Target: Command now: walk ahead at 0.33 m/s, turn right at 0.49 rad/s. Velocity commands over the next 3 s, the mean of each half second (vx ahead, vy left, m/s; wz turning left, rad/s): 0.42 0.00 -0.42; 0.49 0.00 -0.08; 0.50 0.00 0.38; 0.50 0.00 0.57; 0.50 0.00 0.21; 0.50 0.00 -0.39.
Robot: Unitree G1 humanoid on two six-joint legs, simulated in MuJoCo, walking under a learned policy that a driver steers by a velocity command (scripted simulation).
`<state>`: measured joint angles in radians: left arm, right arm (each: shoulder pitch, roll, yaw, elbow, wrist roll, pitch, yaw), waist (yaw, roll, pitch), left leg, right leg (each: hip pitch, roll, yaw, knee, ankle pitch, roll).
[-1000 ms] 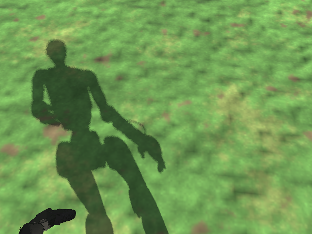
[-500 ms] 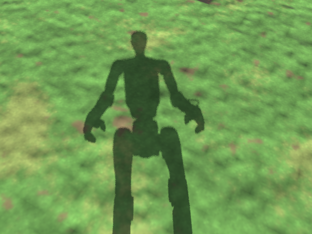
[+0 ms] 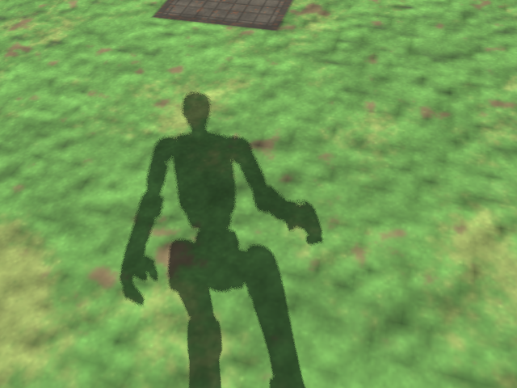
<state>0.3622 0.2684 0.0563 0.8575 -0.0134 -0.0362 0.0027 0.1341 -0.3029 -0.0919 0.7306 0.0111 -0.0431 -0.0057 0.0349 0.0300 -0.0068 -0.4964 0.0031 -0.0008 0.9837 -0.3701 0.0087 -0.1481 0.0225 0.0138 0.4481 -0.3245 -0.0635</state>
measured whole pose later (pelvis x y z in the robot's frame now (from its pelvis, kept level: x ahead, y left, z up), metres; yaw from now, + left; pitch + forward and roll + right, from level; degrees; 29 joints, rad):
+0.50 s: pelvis +0.23 +0.04 +0.00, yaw -13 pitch +2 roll +2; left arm 0.27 0.30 0.06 0.73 -0.02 -0.05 0.01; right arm 0.27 -0.26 -0.07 0.81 0.00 -0.11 0.03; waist -0.02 -0.05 0.01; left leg -0.22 -0.04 0.03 0.36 -0.18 0.04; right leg -0.52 -0.06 0.06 1.12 -0.33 -0.03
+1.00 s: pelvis +0.47 -0.09 +0.00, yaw -14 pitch +1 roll +0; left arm 0.31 0.27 0.05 0.74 0.00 -0.08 -0.03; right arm 0.20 -0.31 -0.05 0.80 0.02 -0.08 0.01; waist 0.03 0.04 0.02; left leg -0.57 0.10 -0.02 1.09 -0.27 0.01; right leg -0.23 0.05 -0.05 0.36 -0.16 -0.07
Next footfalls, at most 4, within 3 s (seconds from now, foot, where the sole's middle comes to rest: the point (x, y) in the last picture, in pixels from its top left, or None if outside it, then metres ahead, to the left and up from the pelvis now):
0.30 left None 0.30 0.14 -0.78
0.80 right None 0.51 -0.19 -0.78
1.34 left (301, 272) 0.86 -0.02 -0.78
1.82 right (355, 199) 1.14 -0.21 -0.78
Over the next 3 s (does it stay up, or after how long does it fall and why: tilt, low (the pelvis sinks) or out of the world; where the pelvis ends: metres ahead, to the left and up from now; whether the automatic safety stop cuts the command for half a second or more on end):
stays up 1.57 0.06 -0.01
